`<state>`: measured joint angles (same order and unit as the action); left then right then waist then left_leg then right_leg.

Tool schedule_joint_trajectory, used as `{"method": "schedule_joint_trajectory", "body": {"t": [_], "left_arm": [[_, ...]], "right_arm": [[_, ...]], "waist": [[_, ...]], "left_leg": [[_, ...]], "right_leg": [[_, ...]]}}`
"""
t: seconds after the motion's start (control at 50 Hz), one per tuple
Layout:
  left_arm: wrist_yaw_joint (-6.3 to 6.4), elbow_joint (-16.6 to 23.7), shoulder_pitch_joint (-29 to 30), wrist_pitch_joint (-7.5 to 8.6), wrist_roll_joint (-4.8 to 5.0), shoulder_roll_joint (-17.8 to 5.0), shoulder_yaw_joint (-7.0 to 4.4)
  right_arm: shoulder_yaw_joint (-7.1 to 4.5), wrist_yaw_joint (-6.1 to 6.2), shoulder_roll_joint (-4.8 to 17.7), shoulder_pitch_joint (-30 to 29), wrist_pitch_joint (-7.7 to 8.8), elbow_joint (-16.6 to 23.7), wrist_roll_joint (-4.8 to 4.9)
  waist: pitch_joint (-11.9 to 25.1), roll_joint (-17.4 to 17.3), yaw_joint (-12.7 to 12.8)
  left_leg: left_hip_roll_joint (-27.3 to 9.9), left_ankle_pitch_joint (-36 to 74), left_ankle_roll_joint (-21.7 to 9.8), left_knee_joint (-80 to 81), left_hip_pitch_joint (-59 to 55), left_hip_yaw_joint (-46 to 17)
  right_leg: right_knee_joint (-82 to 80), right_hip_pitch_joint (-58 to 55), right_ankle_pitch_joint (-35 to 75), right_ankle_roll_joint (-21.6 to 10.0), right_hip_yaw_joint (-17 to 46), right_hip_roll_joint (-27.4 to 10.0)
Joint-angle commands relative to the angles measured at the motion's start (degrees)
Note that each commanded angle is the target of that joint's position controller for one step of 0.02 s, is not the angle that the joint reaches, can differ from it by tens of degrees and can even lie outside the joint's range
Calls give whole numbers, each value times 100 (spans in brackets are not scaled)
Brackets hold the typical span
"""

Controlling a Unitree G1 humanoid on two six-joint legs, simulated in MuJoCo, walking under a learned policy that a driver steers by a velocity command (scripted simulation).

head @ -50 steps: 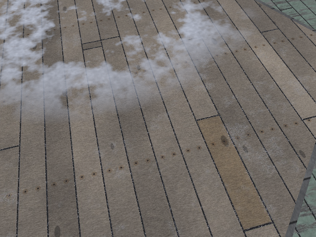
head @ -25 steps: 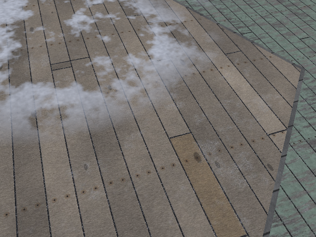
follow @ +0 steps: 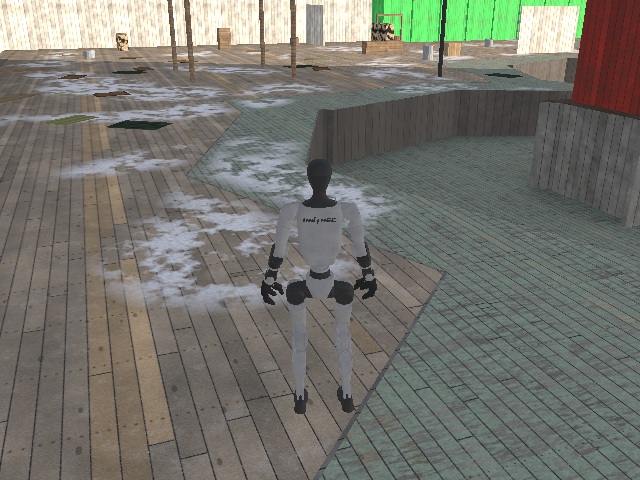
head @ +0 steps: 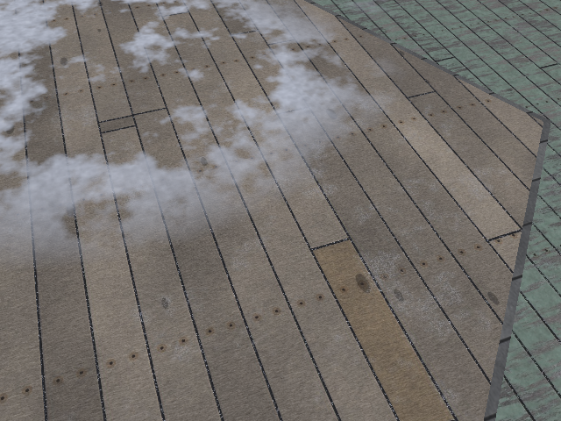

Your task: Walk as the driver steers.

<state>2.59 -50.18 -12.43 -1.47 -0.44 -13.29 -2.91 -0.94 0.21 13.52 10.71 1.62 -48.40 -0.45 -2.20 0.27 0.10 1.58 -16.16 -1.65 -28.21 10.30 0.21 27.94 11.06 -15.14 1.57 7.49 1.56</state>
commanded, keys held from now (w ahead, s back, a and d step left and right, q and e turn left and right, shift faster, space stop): no key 0.26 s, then w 0.18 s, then no key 0.54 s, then w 0.02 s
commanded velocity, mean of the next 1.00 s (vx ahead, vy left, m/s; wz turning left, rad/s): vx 0.08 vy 0.00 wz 0.00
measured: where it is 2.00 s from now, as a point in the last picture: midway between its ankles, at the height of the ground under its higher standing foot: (286, 386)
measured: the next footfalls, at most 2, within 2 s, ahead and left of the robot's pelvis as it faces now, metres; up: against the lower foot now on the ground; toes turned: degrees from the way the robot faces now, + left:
right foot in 0.58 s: +0.13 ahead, -0.14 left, +0.00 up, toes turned -1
left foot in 0.90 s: +0.21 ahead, +0.08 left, +0.00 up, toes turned +4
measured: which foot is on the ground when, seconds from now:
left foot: down 0.00-0.58, up 0.60-0.88, down 0.90-1.00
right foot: down 0.00-0.32, up 0.34-0.56, down 0.58-1.00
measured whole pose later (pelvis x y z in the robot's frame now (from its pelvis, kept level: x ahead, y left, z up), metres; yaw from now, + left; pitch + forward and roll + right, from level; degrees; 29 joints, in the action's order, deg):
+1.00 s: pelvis +0.11 -0.05 +0.00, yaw +0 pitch -1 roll -1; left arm 0.6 -59.7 -10.0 1.5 -0.1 -13.0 -0.8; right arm -1.6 2.3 14.0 10.4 -0.6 -58.2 0.0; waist -1.5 -0.4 0.2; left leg -2.7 -14.8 2.2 -27.8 12.2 -1.2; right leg 24.7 7.9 -15.6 -2.7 -2.1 3.0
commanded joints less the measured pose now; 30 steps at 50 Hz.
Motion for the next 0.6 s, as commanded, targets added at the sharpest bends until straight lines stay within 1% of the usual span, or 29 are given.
{"method": "schedule_joint_trajectory", "body": {"t": [0.02, 0.26, 0.28, 0.3, 0.32, 0.34, 0.36, 0.38, 0.4, 0.42, 0.44, 0.46, 0.5, 0.52, 0.54, 0.56, 0.58, 0.6], "left_arm": [[36, 102, -46, 57, 4, -645, -148], [62, -541, -56, 83, 21, -613, -119], [65, -624, -138, 80, 25, -548, -100], [70, -663, -128, 80, 50, -517, -92], [68, -637, -47, 103, 82, -529, -96], [51, -532, 137, 167, 99, -535, -84], [12, -426, 319, 264, 130, -596, -84], [-36, -355, 497, 357, 164, -626, -91], [-84, -360, 483, 426, 187, -657, -115], [-131, -385, 403, 485, 201, -635, -119], [-172, -402, 397, 543, 210, -638, -124], [-187, -408, 480, 584, 204, -578, -110], [-210, -484, 436, 625, 151, -396, -63], [-220, -575, 231, 619, 143, -378, -70], [-221, -697, -66, 588, 133, -409, -92], [-198, -794, -357, 531, 117, -507, -135], [-145, -799, -582, 482, 101, -691, -172], [-80, -736, -765, 422, 58, -1100, -209]], "right_arm": [[-134, 22, 642, -44, 72, 163, 8], [-93, 62, 697, 108, 46, -370, 24], [-88, 76, 686, 198, 34, -445, 25], [-114, 98, 769, 235, 12, -486, 50], [-182, 122, 988, 314, -12, -509, 92], [-236, 142, 1166, 494, -16, -554, 126], [-291, 167, 1306, 563, 3, -563, 140], [-318, 182, 1331, 674, 57, -583, 113], [-319, 176, 1272, 709, 117, -575, 92], [-314, 159, 1203, 673, 161, -546, 122], [-308, 146, 1135, 602, 181, -492, 165], [-304, 139, 1117, 505, 175, -459, 170], [-314, 130, 1161, 469, 104, -478, 150], [-323, 126, 1207, 475, 44, -517, 162], [-313, 122, 1195, 483, -3, -549, 184], [-263, 120, 1063, 517, -18, -579, 180], [-161, 106, 782, 538, 9, -598, 123], [-30, 107, 393, 584, 27, -505, -80]], "waist": [[167, -62, 1], [83, -63, -28], [203, -124, -31], [115, -253, -66], [-32, -543, -140], [-220, -840, -227], [-472, -978, -275], [-679, -936, -344], [-716, -818, -327], [-677, -684, -264], [-599, -543, -228], [-578, -493, -226], [-300, -506, -181], [-102, -517, -58], [76, -532, 82], [223, -471, 220], [367, -209, 327], [565, 924, 249]], "left_leg": [[-449, 776, -107, 651, 150, -492], [-434, 770, -164, 811, 62, -532], [-408, 127, -190, 909, 1, -542], [-429, -891, -283, 1064, 35, -669], [-644, -1943, -493, 1312, 32, -1063], [-1173, -2809, -802, 1703, -13, -1810], [-1734, -3125, -1111, 2061, 50, -2491], [-2043, -2933, -1323, 2253, 70, -2907], [-2167, -2579, -1402, 2289, -191, -3005], [-2155, -2259, -1366, 2255, -453, -2895], [-2003, -1885, -1227, 2234, -603, -2563], [-1768, -1193, -1078, 2127, -561, -2105], [-1285, 198, -930, 1739, -276, -1233], [-1150, 774, -887, 1474, -57, -963], [-1073, 1164, -820, 1201, 204, -830], [-965, 1237, -657, 928, 426, -766], [-709, 1013, -336, 409, 684, -518], [-158, -567, 134, -873, 1171, -11]], "right_leg": [[-320, -187, 1212, -80, 198, -251], [-465, -170, 1126, -23, 81, -231], [-429, -192, 670, -29, -35, -141], [-228, -6, 13, -51, -221, 8], [217, 409, -708, -71, -473, 183], [700, 947, -1009, -100, -629, 171], [1241, 1386, -1003, -145, -657, -47], [1807, 1780, -1130, -188, -519, -271], [2278, 2212, -1340, -228, -435, -442], [2383, 2487, -1353, -271, -408, -579], [2145, 2482, -1239, -312, -458, -647], [1677, 2226, -1091, -308, -568, -622], [789, 1244, -529, -209, -908, -356], [337, 617, 115, -155, -1101, -172], [-26, -36, 715, -127, -1216, -10], [-279, -576, 953, -143, -1160, 38], [-523, -1088, 1265, -241, -682, -346], [-836, -1445, 2418, -536, 616, -1404]]}}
